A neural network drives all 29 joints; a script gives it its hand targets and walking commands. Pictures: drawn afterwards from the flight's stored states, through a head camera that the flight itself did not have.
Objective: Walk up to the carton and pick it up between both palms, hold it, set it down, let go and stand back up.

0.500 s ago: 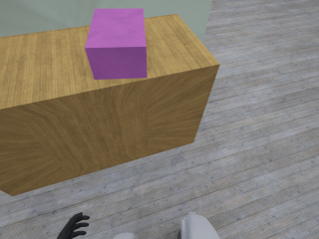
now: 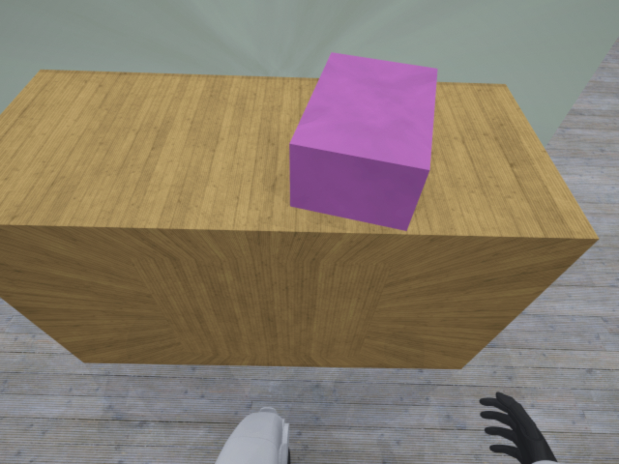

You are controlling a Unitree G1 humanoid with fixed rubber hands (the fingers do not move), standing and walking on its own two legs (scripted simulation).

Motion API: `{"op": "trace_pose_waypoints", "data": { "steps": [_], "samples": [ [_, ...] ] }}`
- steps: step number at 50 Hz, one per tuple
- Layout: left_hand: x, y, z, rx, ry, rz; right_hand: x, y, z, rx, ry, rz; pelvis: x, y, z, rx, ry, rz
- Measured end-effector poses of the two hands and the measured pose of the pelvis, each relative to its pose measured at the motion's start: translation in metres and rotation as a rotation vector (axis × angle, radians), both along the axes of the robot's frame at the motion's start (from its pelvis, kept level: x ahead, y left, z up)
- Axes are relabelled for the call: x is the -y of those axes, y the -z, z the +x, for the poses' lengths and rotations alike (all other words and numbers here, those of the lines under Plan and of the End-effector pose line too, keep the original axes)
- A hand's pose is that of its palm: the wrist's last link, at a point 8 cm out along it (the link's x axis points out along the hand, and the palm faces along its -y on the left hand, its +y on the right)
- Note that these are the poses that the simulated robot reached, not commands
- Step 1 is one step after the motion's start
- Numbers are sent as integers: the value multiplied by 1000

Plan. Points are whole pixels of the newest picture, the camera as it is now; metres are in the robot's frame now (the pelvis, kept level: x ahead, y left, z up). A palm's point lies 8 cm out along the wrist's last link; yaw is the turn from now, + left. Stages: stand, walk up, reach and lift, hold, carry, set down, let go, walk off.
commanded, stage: walk up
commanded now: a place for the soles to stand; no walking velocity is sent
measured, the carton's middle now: (366, 135) +0.65 -0.05 +0.04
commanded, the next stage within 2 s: none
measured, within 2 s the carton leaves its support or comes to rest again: neither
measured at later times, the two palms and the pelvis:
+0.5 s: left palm (189, 368) +0.23 +0.20 -0.07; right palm (543, 401) +0.23 -0.31 -0.10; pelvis +0.13 -0.06 +0.01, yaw +3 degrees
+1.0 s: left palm (177, 368) +0.23 +0.22 -0.06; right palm (529, 330) +0.31 -0.29 -0.05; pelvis +0.15 -0.06 +0.04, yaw +8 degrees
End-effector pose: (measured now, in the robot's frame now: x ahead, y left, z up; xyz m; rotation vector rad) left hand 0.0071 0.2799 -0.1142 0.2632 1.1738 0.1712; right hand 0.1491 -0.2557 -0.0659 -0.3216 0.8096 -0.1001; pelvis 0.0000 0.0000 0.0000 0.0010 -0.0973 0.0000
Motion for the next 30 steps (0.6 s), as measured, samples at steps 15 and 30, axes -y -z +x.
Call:
{"op": "trace_pose_waypoints", "data": {
  "steps": [15,30],
  "samples": [
    [50,-31,195,173,139,-60,49,-12,-16,-227,181,-52,30,-29,91,-44,-15,26],
    [67,-53,228,226,28,33,43,27,115,-158,-2,73,54,-17,134,-53,-65,12]
  ]
}}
